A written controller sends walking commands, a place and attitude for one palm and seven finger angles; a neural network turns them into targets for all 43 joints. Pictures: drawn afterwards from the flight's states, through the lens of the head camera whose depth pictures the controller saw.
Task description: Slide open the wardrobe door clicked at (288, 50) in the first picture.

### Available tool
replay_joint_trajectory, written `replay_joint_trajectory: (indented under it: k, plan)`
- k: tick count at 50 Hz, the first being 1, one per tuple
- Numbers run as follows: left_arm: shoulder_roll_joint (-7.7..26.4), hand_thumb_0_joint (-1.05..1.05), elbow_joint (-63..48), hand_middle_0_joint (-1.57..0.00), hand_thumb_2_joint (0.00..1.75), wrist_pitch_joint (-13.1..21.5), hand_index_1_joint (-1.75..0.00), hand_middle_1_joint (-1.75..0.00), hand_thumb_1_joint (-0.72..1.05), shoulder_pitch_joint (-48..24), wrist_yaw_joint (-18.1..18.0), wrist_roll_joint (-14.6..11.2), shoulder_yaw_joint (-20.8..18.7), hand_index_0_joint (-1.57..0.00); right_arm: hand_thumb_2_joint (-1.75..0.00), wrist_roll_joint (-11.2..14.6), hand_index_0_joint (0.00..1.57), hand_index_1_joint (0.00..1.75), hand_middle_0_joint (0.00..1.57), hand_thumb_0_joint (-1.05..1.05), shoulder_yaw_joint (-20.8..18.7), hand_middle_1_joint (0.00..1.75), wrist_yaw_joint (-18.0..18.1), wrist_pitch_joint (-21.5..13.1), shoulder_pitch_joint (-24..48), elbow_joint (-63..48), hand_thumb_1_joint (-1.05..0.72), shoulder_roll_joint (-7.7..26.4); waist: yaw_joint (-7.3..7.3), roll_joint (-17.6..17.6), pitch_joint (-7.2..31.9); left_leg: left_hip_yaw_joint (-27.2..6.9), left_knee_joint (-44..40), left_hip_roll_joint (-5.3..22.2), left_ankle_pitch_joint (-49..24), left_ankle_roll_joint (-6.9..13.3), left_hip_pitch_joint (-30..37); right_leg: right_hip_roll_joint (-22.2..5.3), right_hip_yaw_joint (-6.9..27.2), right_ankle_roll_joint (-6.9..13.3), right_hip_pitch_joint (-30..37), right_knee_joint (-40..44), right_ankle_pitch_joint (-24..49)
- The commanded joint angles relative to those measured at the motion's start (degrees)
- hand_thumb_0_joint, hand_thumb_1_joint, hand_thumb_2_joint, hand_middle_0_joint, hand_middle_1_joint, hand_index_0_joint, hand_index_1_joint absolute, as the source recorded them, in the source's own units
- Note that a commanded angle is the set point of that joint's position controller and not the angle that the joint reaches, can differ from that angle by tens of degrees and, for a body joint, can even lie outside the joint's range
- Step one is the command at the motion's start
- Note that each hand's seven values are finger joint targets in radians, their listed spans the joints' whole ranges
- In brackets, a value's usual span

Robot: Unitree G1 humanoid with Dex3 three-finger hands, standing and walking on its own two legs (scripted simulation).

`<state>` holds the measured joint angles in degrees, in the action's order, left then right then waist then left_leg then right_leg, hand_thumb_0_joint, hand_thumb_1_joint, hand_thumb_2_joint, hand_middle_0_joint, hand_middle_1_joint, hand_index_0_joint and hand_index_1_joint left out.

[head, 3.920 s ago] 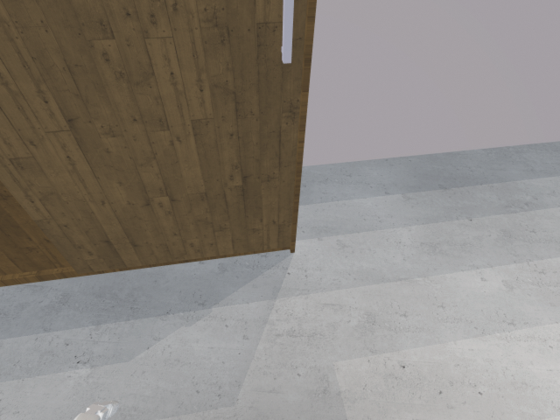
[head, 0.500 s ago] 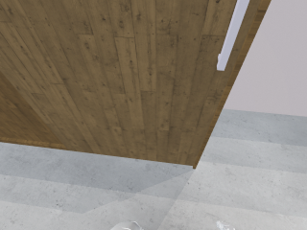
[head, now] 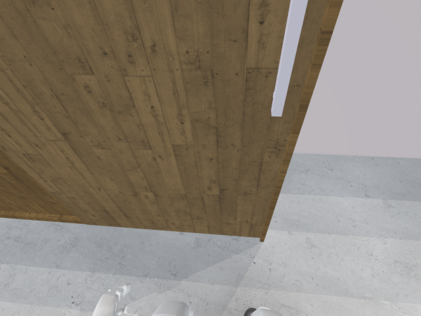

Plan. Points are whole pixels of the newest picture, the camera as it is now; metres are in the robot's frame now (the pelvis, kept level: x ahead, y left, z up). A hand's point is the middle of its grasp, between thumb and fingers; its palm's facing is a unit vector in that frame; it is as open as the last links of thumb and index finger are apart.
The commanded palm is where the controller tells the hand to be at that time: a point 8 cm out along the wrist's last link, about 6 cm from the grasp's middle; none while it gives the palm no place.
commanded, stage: come to a stop and stand still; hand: right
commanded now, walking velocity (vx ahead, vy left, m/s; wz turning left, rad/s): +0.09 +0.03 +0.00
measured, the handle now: (286, 51) +0.49 -0.12 +0.23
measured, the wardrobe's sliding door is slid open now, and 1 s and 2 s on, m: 0.00 0.00 0.00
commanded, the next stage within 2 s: look again from close up in 1.08 s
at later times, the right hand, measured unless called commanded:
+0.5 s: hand out of the picture -0.07 -0.13 -0.17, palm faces +0.12 +0.98 -0.17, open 7.4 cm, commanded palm none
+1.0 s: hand out of the picture -0.05 -0.17 -0.17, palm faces +0.05 +0.98 -0.20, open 7.4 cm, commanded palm none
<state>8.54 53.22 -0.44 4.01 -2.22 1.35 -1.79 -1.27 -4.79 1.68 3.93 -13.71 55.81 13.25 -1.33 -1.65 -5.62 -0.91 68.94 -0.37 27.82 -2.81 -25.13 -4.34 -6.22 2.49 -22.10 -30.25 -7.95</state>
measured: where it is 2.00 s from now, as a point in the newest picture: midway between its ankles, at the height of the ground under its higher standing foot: outside the picture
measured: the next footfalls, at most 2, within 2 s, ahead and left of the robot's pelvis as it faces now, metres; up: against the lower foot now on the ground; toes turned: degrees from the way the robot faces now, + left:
left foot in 0.18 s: -0.03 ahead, +0.16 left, +0.00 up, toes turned +1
right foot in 0.50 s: -0.01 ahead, -0.10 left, +0.00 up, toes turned -7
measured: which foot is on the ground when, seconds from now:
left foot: up 0.00-0.16, down 0.18-1.00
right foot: down 0.00-0.18, up 0.20-0.48, down 0.50-1.00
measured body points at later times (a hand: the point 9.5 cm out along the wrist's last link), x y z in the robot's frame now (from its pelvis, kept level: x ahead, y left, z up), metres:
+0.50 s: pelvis -0.03 +0.03 +0.00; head -0.01 +0.04 +0.45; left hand -0.05 +0.27 -0.16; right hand -0.07 -0.18 -0.15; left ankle -0.07 +0.16 -0.73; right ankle -0.05 -0.10 -0.74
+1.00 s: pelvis -0.05 +0.00 +0.01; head -0.04 +0.00 +0.46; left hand -0.04 +0.22 -0.15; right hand -0.05 -0.22 -0.15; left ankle -0.07 +0.16 -0.73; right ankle -0.05 -0.10 -0.73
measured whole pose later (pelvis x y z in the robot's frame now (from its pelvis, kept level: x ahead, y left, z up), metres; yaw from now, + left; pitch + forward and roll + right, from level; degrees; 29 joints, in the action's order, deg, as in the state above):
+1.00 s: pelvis -0.05 +0.00 +0.01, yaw -1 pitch -2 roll -1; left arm 8.1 65.6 0.9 15.9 -1.8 0.7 -0.3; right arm -1.0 -0.8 1.8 0.4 -14.4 65.7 9.3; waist -0.1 -0.8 -1.5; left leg 2.1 22.7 5.4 14.5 -3.8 -6.4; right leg -0.1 -6.0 1.3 -8.3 -22.3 -12.5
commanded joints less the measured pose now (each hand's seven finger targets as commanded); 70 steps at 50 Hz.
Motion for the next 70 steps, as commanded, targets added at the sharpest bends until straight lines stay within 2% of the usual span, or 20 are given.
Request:
replay_joint_trajectory:
  k: [1,4,7,9,10,11,13,18,21,23,25,28,38,58,59,61,62,64,67,70]
  plan:
    - [11.5,0.0,-0.9,-0.2,0.9,-0.2,-0.3,-0.3,0.9,6.7,-0.2,0.1,-3.8,-0.2,-0.9,-0.1,0.2,0.3,0.2,0.0,-0.2,0.3,-0.6,-0.4,-5.4,-2.8,-0.9,1.6,2.64,12.0,11.6,1.5,-11.3,2.1,0.8,0.3,1.7,-13.8,13.8,7.3,11.6,13.5,2.2]
    - [11.7,0.0,-0.2,-0.2,0.9,-0.7,-0.3,-0.3,0.9,6.9,0.7,0.6,-4.0,-0.2,-0.9,-0.2,0.2,0.3,0.2,0.0,0.7,0.3,-0.8,-1.3,-6.8,-1.8,-0.9,0.2,2.69,14.7,8.5,5.4,-25.8,1.5,2.8,1.8,9.0,-11.8,15.1,5.2,5.9,17.8,-16.0]
    - [10.1,0.0,0.3,-0.2,0.9,-1.7,-0.3,-0.3,0.9,5.0,1.3,0.3,-4.0,-0.2,-0.9,-0.1,0.2,0.3,0.2,0.0,0.7,0.3,-0.6,-1.9,-18.4,3.3,-0.9,0.5,-1.86,9.2,8.5,8.3,-46.8,0.2,-6.5,3.2,25.0,-4.6,8.3,-1.5,-4.0,16.0,-27.6]
    - [2.5,0.0,-0.6,-0.2,0.9,-2.1,-0.3,-0.3,0.9,4.9,1.9,-0.8,-2.3,-0.2,-0.9,-0.9,0.2,0.3,0.2,0.0,0.8,0.3,0.0,-3.1,-12.2,1.1,-0.9,7.3,-0.08,-10.8,-0.5,-20.1,-67.0,20.9,20.1,10.4,8.1,3.2,2.6,-5.5,-7.4,-5.8,-19.6]
    - [5.3,0.0,-0.6,-0.2,0.9,-2.6,-0.3,-0.3,0.9,3.7,2.2,-0.1,-3.0,-0.2,-0.9,-0.7,0.2,0.3,0.2,0.0,0.3,0.3,0.2,-3.2,-5.3,-0.8,-0.9,8.7,0.24,-10.1,-1.6,-21.9,-69.6,23.4,22.3,11.7,-3.5,2.4,5.8,-4.6,-2.3,-15.3,-16.8]
    - [6.0,0.0,0.7,-0.2,0.9,-2.9,-0.3,-0.3,0.9,5.5,2.4,0.2,-3.3,-0.2,-0.9,-0.4,0.2,0.3,0.2,0.0,0.2,0.3,0.5,-4.0,-0.5,-1.5,-0.9,8.6,1.96,-12.1,-3.3,-19.2,-69.0,20.4,17.4,10.7,-4.0,2.2,8.0,-3.8,-3.4,-20.1,-12.7]
    - [5.5,0.0,3.7,-0.2,0.9,-1.5,-0.3,-0.3,0.9,12.0,2.9,0.1,-2.9,-0.2,-0.9,-0.2,0.2,0.3,0.2,0.0,1.3,0.3,0.1,-5.1,1.4,-0.8,-0.9,4.3,4.22,-8.5,-3.3,-7.4,-62.1,14.4,0.2,7.5,3.9,1.6,5.3,-4.1,-4.3,-20.5,-8.3]
    - [4.6,0.0,3.4,-0.2,0.9,0.2,-0.3,-0.3,0.9,9.1,2.1,-0.2,-1.5,-0.2,-0.9,-0.3,0.2,0.3,0.2,0.0,1.5,0.3,0.2,-6.0,-10.8,4.6,-0.9,3.2,-1.47,-8.4,0.9,-7.0,-53.6,17.4,-26.8,10.1,20.0,1.2,2.8,-5.1,-4.8,-9.4,-13.4]
    - [3.8,0.0,4.5,-0.2,0.9,0.4,-0.3,-0.3,0.9,9.9,1.4,-0.7,-0.8,-0.2,-0.9,-0.2,0.2,0.3,0.2,0.0,1.3,0.3,0.6,-5.8,-11.3,6.5,-0.9,3.4,-1.58,-9.8,3.5,-5.4,-48.5,16.3,-41.7,9.9,22.0,1.9,2.1,-5.0,1.5,-0.3,-12.6]
    - [3.7,0.0,7.2,-0.2,0.9,1.0,-0.3,-0.3,0.9,14.6,0.9,-0.9,-0.5,-0.2,-0.9,0.5,0.2,0.3,0.2,0.0,1.7,0.3,0.8,-5.6,-8.8,6.9,-0.9,2.0,0.68,-7.8,5.1,-2.3,-45.1,12.8,-39.5,6.7,17.3,1.5,2.5,-4.3,12.1,9.1,-0.6]
    - [6.6,0.0,9.1,-0.2,0.9,1.7,-0.3,-0.3,0.9,16.5,0.4,-0.5,-0.9,-0.2,-0.9,0.5,0.2,0.3,0.2,0.0,2.1,0.3,0.8,-5.2,-9.8,7.1,-0.9,-0.7,0.14,0.2,8.4,1.4,-43.9,8.4,-30.3,3.3,12.7,-4.3,4.8,-2.2,20.4,4.4,19.0]
    - [6.3,0.0,10.9,-0.2,0.9,1.7,-0.3,-0.3,0.9,16.7,-0.1,-0.7,-0.4,-0.2,-0.9,0.6,0.2,0.3,0.2,0.0,2.5,0.3,0.8,-4.1,-6.2,7.9,-0.9,-1.0,1.16,8.7,5.7,3.8,-43.6,6.4,-20.1,1.8,14.2,-5.4,6.3,-0.9,17.1,7.4,21.8]
    - [5.4,0.0,10.6,-0.2,0.9,1.8,-0.3,-0.3,0.9,13.8,-0.3,-0.7,0.2,-0.2,-0.9,0.4,0.2,0.3,0.2,0.0,3.3,0.3,0.5,-3.7,-5.7,9.8,-0.9,-1.0,0.7,3.3,0.0,2.4,-48.4,7.2,-19.5,1.5,14.7,-3.3,6.8,-1.6,12.7,12.8,6.0]
    - [4.8,0.0,11.6,-0.2,0.9,1.9,-0.3,-0.3,0.9,15.6,0.3,-0.9,0.2,-0.2,-0.9,0.5,0.2,0.3,0.2,0.0,3.6,0.3,0.6,-4.6,-6.2,9.2,-0.9,-0.1,1.01,1.1,1.0,1.4,-50.6,7.4,-19.4,1.9,14.8,-2.3,6.1,-2.0,12.8,13.5,1.3]
    - [12.5,0.0,4.5,-0.2,0.9,2.7,-0.3,-0.3,0.9,13.8,1.4,-0.3,0.3,-0.2,-0.9,-0.7,0.2,0.3,0.2,0.0,4.2,0.3,0.5,-6.0,-5.1,3.7,-0.9,10.2,2.15,-0.1,-4.0,2.5,-46.9,6.1,-22.4,3.3,14.4,-0.2,8.0,-2.9,8.1,11.6,7.3]
    - [10.7,0.0,3.0,-0.2,0.9,4.1,-0.3,-0.3,0.9,14.8,0.3,-0.1,-1.3,-0.2,-0.9,-0.1,0.2,0.3,0.2,0.0,2.9,0.3,0.8,-6.1,-6.8,2.4,-0.9,4.8,1.45,4.3,12.7,1.9,-41.0,7.1,-23.7,4.4,16.5,-2.3,9.2,-0.9,14.2,4.1,16.3]
    - [9.7,0.0,2.6,-0.2,0.9,3.8,-0.3,-0.3,0.9,15.0,0.1,-0.2,-1.2,-0.2,-0.9,0.0,0.2,0.3,0.2,0.0,3.0,0.3,0.7,-6.0,-7.1,1.9,-0.9,3.7,1.61,2.4,13.2,1.8,-42.0,7.2,-24.1,4.5,15.5,-2.4,8.7,-0.6,14.1,2.9,14.2]
    - [8.8,0.0,1.6,-0.2,0.9,3.0,-0.3,-0.3,0.9,15.7,0.3,-0.1,-1.0,-0.2,-0.9,-0.1,0.2,0.3,0.2,0.0,3.2,0.3,0.5,-5.4,-7.3,0.5,-0.9,3.6,1.99,-1.7,10.6,1.5,-42.4,7.2,-25.5,4.7,14.5,-1.7,7.4,-0.3,11.3,1.2,10.0]
    - [9.7,0.0,0.4,-0.2,0.9,2.0,-0.3,-0.3,0.9,14.4,0.4,-0.3,-1.6,-0.2,-0.9,-0.1,0.2,0.3,0.2,0.0,2.5,0.3,0.5,-4.8,-6.1,-1.7,-0.9,5.5,1.99,0.8,2.3,0.7,-43.6,7.2,-19.4,5.0,10.7,-0.9,6.5,-0.5,5.7,2.4,2.0]
    - [10.0,0.0,-0.5,-0.2,0.9,1.6,-0.3,-0.3,0.9,13.3,0.8,-0.3,-1.6,-0.2,-0.9,-0.1,0.2,0.3,0.2,0.0,2.5,0.3,0.4,-4.8,-6.0,-2.9,-0.9,6.5,2.0,-0.1,1.5,-0.6,-45.4,7.5,-16.1,5.3,9.3,-0.5,6.0,-0.7,5.6,2.3,-1.1]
